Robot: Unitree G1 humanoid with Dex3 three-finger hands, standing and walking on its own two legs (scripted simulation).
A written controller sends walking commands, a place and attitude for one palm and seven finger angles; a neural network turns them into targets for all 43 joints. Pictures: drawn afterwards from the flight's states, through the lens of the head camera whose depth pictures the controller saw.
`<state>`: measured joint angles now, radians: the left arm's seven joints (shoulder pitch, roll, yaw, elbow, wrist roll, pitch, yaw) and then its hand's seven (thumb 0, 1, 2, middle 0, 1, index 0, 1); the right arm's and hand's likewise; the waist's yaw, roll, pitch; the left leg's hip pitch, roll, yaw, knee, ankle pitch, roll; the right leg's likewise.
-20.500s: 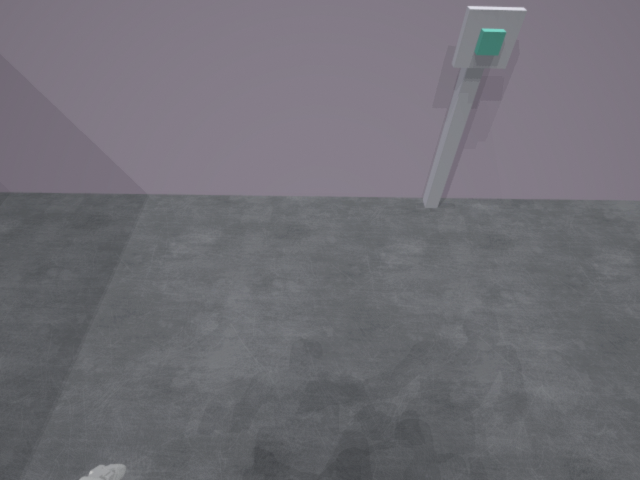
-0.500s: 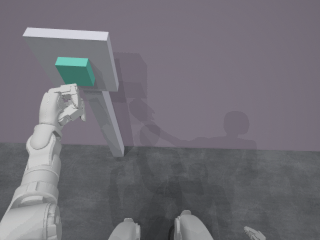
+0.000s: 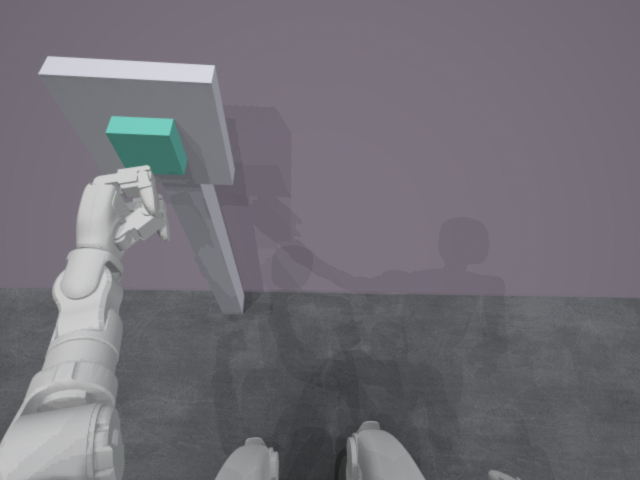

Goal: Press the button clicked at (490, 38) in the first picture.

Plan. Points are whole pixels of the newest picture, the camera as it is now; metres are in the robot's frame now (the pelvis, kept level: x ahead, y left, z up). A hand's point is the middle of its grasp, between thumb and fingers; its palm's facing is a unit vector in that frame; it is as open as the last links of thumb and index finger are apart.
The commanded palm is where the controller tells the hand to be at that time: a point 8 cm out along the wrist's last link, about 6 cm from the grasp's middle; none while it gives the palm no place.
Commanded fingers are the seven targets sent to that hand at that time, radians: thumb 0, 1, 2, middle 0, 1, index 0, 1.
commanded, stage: aim a knuckle at the button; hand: left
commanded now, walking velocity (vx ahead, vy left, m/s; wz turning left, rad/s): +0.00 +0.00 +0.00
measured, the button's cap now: (150, 145) +0.51 +0.21 +0.07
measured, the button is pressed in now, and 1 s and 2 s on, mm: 0 8 0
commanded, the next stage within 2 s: press the button with the knuckle in 0.24 s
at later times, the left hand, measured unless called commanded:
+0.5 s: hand (161, 211) +0.43 +0.19 +0.04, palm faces -0.01 -1.00 -0.03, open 3.1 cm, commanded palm +0.42 +0.24 +0.05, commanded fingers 0.00 0.90 0.90 -1.30 -1.50 -1.30 -1.50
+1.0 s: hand (163, 195) +0.46 +0.20 +0.04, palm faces -0.01 -1.00 -0.03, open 2.9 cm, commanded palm +0.46 +0.24 +0.05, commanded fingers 0.00 0.90 0.90 -1.30 -1.50 -1.30 -1.50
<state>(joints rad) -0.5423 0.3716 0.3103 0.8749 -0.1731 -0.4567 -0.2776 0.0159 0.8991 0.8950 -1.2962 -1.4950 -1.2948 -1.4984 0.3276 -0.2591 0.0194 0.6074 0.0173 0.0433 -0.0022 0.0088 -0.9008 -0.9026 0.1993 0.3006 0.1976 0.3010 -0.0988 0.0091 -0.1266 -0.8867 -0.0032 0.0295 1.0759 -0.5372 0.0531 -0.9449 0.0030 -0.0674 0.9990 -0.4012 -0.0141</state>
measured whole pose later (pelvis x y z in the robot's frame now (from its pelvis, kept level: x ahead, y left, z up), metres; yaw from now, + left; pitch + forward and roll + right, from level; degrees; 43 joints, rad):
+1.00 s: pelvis -0.01 -0.01 -0.01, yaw +1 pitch +22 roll -3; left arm -0.79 0.46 0.33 1.13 -0.13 -0.48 -0.29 -0.02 0.85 0.94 -1.30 -1.49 -1.30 -1.50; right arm 0.33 -0.27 0.04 0.64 0.00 0.05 -0.01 0.01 -0.90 -0.90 0.20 0.30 0.20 0.30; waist -0.14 0.01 -0.11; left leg -0.98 0.00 0.00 1.13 -0.53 0.05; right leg -1.02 0.00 -0.10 1.04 -0.40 -0.02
